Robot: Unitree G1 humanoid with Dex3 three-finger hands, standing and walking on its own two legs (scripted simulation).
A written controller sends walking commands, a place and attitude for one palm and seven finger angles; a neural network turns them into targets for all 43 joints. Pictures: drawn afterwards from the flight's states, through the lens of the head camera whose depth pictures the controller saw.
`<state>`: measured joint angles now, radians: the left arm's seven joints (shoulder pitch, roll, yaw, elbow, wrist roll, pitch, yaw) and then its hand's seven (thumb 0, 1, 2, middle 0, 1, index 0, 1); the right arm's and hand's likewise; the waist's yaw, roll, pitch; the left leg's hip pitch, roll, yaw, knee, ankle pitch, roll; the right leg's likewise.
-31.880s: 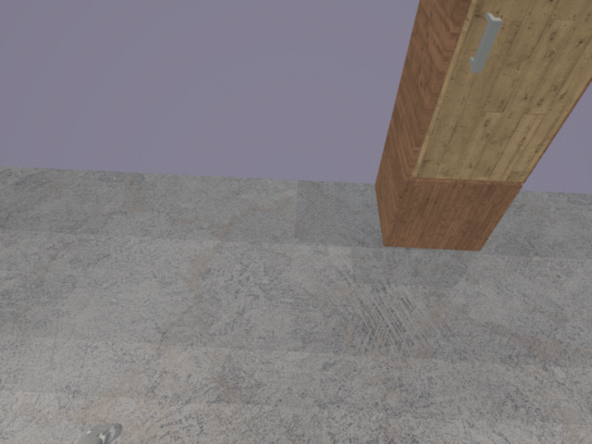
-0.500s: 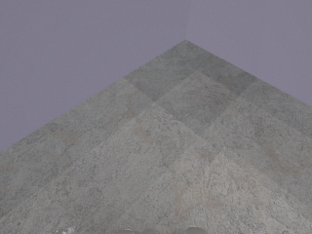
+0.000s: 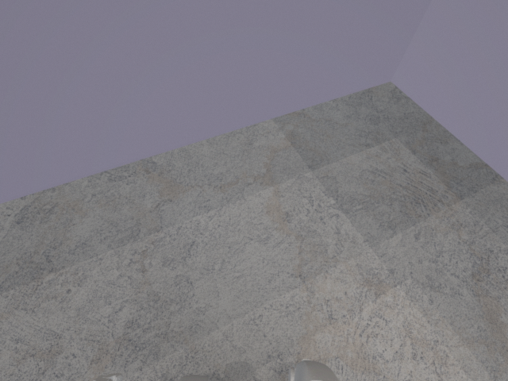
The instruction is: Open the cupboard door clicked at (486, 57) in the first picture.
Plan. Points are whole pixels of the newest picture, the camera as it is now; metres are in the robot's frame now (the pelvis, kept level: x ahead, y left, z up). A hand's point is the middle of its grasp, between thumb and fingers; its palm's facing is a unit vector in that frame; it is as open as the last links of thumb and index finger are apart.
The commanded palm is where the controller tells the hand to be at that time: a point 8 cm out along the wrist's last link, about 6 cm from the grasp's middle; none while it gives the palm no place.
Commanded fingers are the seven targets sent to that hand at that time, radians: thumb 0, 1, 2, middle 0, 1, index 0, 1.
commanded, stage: turn to face it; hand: left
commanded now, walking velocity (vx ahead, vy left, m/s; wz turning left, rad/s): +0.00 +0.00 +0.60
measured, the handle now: out of the picture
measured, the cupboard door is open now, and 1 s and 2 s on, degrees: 43 43 43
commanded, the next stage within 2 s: take the last steps up to it in 1.92 s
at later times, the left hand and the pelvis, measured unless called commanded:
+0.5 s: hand out of the picture +0.01 +0.18 -0.17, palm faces +0.34 -0.92 -0.22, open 7.4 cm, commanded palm none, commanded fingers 0.00 0.90 0.90 -0.20 -0.30 -0.20 -0.30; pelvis +0.00 -0.03 +0.00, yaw +19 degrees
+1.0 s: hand out of the picture -0.02 +0.18 -0.14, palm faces +0.58 -0.76 -0.29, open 7.4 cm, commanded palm none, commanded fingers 0.00 0.90 0.90 -0.20 -0.30 -0.20 -0.30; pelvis +0.02 -0.05 +0.00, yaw +37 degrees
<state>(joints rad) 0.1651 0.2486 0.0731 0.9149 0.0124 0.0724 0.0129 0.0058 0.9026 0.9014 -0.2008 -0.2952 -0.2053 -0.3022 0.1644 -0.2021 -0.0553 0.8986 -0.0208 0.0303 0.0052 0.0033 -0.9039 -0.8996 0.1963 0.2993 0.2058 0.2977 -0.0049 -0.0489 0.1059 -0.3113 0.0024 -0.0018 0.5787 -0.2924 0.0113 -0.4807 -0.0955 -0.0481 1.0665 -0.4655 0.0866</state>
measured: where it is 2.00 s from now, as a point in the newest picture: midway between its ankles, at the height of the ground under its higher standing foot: outside the picture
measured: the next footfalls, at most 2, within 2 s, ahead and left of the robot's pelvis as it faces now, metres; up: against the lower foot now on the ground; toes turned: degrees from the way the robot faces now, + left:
right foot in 0.18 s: +0.06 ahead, -0.15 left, +0.00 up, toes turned +4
left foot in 0.52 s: +0.01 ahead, +0.11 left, +0.00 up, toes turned +25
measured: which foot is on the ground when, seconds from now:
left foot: down 0.00-0.18, up 0.20-0.50, down 0.52-0.90, up 0.92-1.00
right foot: up 0.00-0.16, down 0.18-0.52, up 0.54-0.88, down 0.90-1.00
